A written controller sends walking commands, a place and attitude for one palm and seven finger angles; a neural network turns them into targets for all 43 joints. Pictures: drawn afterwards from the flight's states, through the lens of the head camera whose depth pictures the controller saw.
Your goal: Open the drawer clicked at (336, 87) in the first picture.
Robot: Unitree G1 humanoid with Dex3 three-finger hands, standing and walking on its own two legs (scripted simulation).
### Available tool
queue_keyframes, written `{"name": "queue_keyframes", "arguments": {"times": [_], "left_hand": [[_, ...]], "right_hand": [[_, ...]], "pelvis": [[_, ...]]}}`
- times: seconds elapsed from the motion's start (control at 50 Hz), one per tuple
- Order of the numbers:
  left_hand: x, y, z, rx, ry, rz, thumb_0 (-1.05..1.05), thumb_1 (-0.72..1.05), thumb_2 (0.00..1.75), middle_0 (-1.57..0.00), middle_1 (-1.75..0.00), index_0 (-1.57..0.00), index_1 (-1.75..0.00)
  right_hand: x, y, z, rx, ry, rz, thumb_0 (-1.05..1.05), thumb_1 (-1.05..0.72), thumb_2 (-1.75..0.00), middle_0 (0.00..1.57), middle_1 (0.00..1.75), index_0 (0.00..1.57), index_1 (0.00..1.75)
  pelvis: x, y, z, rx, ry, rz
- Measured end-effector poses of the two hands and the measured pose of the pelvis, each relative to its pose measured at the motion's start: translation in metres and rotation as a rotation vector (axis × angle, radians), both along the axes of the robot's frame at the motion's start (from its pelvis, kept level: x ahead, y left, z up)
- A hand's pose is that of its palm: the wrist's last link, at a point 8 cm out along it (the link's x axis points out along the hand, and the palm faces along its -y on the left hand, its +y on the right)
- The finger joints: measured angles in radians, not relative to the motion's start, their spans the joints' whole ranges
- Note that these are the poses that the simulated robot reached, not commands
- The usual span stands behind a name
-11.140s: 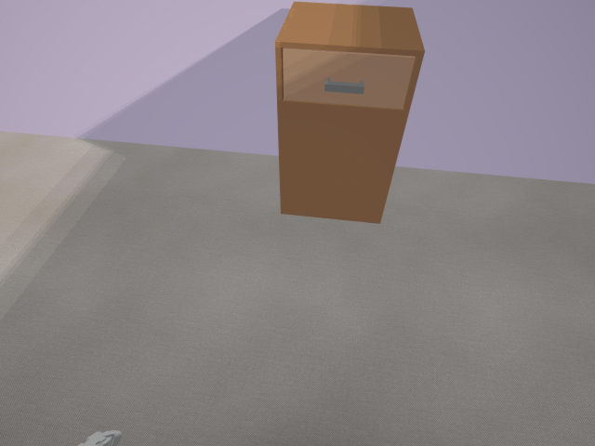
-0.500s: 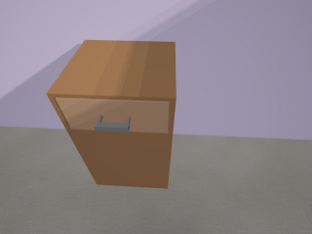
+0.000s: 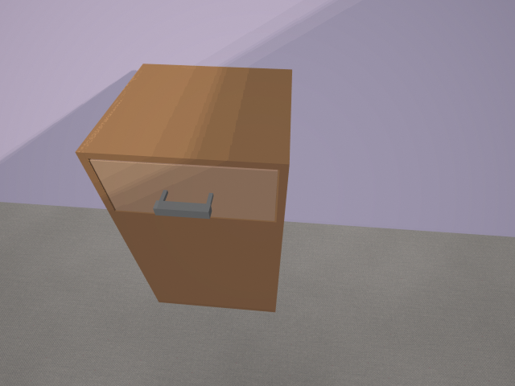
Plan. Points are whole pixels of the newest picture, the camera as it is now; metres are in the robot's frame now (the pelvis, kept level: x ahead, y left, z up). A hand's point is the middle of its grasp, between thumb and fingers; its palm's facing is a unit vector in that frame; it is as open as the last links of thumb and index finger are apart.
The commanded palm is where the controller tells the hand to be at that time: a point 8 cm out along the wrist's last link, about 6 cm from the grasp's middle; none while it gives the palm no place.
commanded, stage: come to a stop and stand still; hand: left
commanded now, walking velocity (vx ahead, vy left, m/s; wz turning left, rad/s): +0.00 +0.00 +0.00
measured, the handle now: (185, 202) +0.53 +0.21 -0.09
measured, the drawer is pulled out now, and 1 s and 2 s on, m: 0.00 0.00 0.00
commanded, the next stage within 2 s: look again from close up in 0.24 s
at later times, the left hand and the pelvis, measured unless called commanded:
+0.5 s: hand out of the picture -0.02 +0.18 -0.18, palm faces +0.01 -0.99 -0.16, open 7.3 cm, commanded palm none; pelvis +0.00 +0.03 -0.01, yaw -1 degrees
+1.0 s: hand out of the picture +0.03 +0.26 -0.13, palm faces -0.04 -0.93 -0.37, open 7.4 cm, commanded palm +0.08 +0.29 -0.06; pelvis -0.04 +0.07 -0.01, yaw -1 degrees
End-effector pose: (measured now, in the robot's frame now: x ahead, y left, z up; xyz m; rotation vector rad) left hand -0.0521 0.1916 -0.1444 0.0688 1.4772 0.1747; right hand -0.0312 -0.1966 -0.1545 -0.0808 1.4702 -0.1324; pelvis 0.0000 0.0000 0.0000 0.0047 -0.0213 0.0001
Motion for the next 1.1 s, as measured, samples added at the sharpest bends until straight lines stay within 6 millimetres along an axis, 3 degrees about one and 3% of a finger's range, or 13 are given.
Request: {"name": "queue_keyframes", "arguments": {"times": [0.4, 0.52, 0.68, 0.78, 0.92, 0.94, 1.0, 1.1], "left_hand": [[0.023, 0.017, -0.001, 0.022, -0.043, -0.042, 0.00, 0.91, 0.90, -0.20, -0.29, -0.20, -0.30], [0.028, 0.039, -0.013, 0.007, -0.066, -0.070, 0.00, 0.91, 0.90, -0.20, -0.29, -0.20, -0.30], [0.043, 0.075, -0.015, 0.022, -0.162, -0.078, 0.00, 0.91, 0.90, -0.20, -0.29, -0.20, -0.30], [0.036, 0.092, -0.011, 0.036, -0.157, -0.087, 0.00, 0.91, 0.90, -0.20, -0.29, -0.20, -0.30], [0.012, 0.102, -0.007, 0.050, -0.098, -0.086, 0.00, 0.91, 0.90, -0.20, -0.29, -0.20, -0.30], [0.018, 0.104, -0.001, 0.066, -0.121, -0.129, 0.00, 0.91, 0.90, -0.20, -0.30, -0.20, -0.30], [0.073, 0.114, 0.048, 0.232, -0.457, -0.243, 0.01, 0.90, 0.89, -0.21, -0.30, -0.21, -0.31], [0.167, 0.106, 0.134, 0.565, -0.897, -0.512, 0.01, 0.84, 0.87, -0.21, -0.34, -0.21, -0.35]], "right_hand": [[0.020, -0.003, 0.001, -0.030, -0.028, 0.019, 0.02, -0.93, -0.90, 0.20, 0.30, 0.20, 0.30], [0.029, -0.001, 0.008, -0.087, -0.118, 0.013, 0.02, -0.93, -0.90, 0.20, 0.30, 0.20, 0.30], [0.027, 0.022, 0.010, -0.097, -0.163, 0.045, 0.01, -0.93, -0.90, 0.20, 0.30, 0.20, 0.30], [0.015, 0.033, 0.012, -0.084, -0.148, 0.053, 0.01, -0.93, -0.90, 0.20, 0.30, 0.20, 0.30], [-0.001, 0.044, 0.011, -0.063, -0.107, 0.054, 0.01, -0.92, -0.90, 0.21, 0.30, 0.20, 0.30], [0.000, 0.042, 0.013, -0.072, -0.131, 0.052, 0.01, -0.92, -0.89, 0.21, 0.30, 0.20, 0.30], [0.018, 0.034, 0.020, -0.120, -0.329, 0.051, 0.02, -0.93, -0.89, 0.21, 0.30, 0.21, 0.30], [0.077, 0.019, 0.025, -0.139, -0.630, 0.072, 0.02, -0.92, -0.89, 0.21, 0.30, 0.20, 0.30]], "pelvis": [[0.005, 0.012, -0.002, -0.013, 0.011, -0.012], [-0.003, 0.028, -0.008, -0.019, -0.005, -0.009], [-0.016, 0.052, -0.009, -0.025, -0.026, -0.006], [-0.024, 0.062, -0.007, -0.018, -0.016, -0.006], [-0.030, 0.068, -0.005, -0.017, -0.003, -0.005], [-0.032, 0.069, -0.006, -0.019, -0.002, -0.007], [-0.036, 0.069, -0.009, 0.003, 0.013, -0.019], [-0.048, 0.067, -0.020, 0.012, 0.039, 0.012]]}}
